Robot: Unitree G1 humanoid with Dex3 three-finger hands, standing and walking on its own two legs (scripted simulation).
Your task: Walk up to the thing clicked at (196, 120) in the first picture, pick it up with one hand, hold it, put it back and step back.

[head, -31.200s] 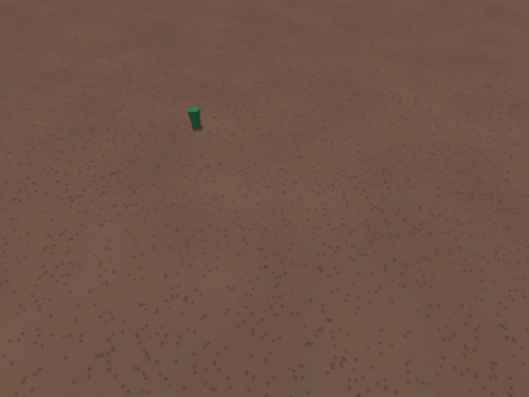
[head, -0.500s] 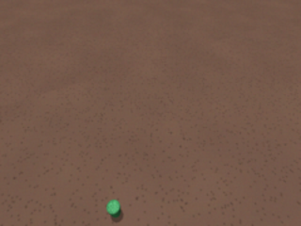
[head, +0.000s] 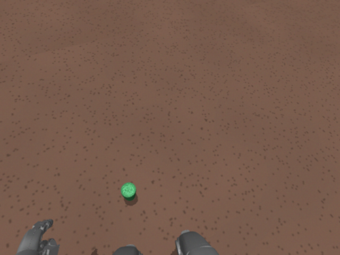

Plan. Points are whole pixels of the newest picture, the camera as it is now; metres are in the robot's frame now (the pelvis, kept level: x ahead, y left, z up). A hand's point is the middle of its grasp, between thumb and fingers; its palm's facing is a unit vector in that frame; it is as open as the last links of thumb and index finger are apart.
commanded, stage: step back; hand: left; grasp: from the side
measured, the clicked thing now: (129, 193) +0.43 +0.13 -0.69
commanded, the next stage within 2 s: none
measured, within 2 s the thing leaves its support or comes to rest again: neither
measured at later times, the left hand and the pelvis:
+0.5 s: hand out of the picture +0.02 +0.26 -0.13, palm faces -0.06 -0.91 -0.40, open 7.4 cm; pelvis -0.09 +0.00 +0.01, yaw -4 degrees
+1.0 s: hand out of the picture -0.13 +0.28 -0.15, palm faces -0.10 -0.92 -0.38, open 7.4 cm; pelvis -0.24 +0.02 +0.00, yaw -6 degrees
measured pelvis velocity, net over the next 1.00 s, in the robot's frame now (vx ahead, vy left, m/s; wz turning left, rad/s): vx -0.24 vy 0.02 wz -0.10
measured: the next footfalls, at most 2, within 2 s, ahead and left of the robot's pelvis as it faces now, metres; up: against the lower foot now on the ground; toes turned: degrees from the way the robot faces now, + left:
right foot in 0.30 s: -0.04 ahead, -0.12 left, +0.00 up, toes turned -2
left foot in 0.66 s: -0.11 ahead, +0.13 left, +0.00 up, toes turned -4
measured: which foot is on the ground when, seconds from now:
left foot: down 0.00-0.34, up 0.36-0.64, down 0.66-1.00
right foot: up 0.00-0.28, down 0.30-0.66, up 0.68-1.00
